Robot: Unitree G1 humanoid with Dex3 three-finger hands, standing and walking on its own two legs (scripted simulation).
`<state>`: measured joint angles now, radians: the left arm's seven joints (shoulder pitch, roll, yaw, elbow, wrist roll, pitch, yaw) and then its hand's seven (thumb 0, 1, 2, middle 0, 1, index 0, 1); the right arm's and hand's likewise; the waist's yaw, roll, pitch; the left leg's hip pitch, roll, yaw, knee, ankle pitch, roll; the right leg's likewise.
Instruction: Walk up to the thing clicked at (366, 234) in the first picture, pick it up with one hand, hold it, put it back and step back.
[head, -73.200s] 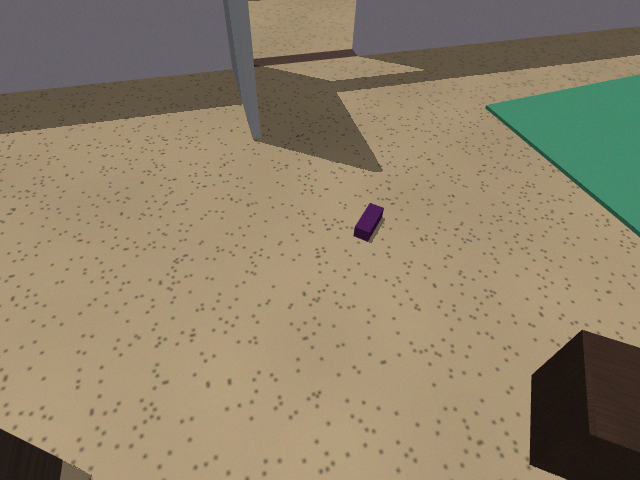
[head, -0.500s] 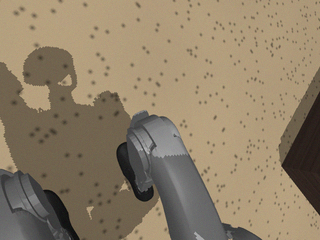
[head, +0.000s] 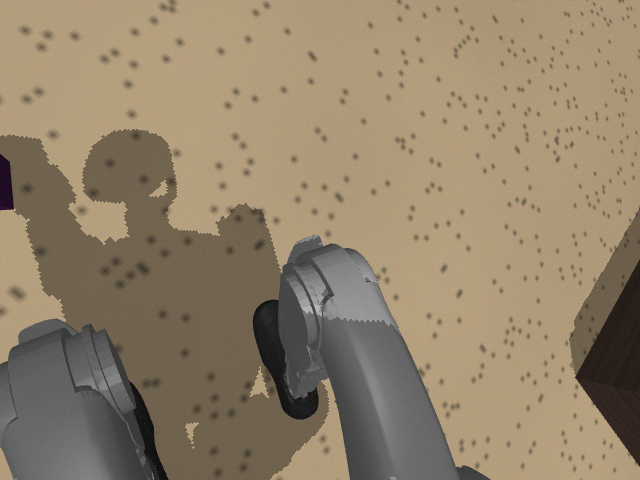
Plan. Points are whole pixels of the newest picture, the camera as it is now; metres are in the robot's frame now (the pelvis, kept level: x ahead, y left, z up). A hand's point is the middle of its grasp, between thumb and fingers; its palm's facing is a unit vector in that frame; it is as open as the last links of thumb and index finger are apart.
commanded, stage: withdraw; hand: left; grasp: from above
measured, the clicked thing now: out of the picture +0.50 +0.31 -0.31
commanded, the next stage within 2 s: home in 0.60 s
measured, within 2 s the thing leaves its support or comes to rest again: neither
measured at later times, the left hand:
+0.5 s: hand out of the picture +0.46 +0.28 -0.08, palm faces -0.05 -0.47 -0.88, open 7.4 cm
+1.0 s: hand out of the picture +0.46 +0.29 -0.04, palm faces +0.16 -0.57 -0.80, open 7.3 cm
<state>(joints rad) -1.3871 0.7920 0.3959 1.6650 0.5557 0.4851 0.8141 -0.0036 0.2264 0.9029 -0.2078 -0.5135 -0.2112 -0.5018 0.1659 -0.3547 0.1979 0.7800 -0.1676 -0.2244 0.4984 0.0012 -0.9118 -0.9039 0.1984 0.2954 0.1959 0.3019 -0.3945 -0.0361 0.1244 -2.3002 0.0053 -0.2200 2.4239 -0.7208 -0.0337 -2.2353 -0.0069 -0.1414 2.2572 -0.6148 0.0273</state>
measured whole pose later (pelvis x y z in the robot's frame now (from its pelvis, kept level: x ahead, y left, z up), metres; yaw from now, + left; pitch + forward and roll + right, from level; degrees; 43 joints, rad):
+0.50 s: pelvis +0.00 -0.01 +0.04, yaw +5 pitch +36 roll -5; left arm -1.38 0.66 0.35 1.79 0.61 0.55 0.71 0.00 0.89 0.89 -0.22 -0.30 -0.22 -0.30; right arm 0.15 -0.34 0.05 0.92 -0.15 -0.19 0.34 0.00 -0.91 -0.90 0.20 0.30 0.20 0.30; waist -0.32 0.04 -0.08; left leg -2.19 0.03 -0.12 2.26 -0.70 -0.03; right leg -2.19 0.00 -0.07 2.17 -0.60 0.01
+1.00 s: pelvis +0.01 +0.00 +0.07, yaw +6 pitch +38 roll -4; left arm -1.09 0.49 0.40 1.28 0.40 0.60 0.56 0.00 0.89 0.89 -0.22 -0.30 -0.22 -0.30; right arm 0.20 -0.28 -0.01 0.89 -0.05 -0.12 0.31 0.01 -0.91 -0.90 0.20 0.30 0.20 0.30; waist -0.21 0.11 -0.14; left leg -2.11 0.04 -0.08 2.17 -0.72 -0.02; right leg -2.12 0.00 -0.03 2.10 -0.64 0.02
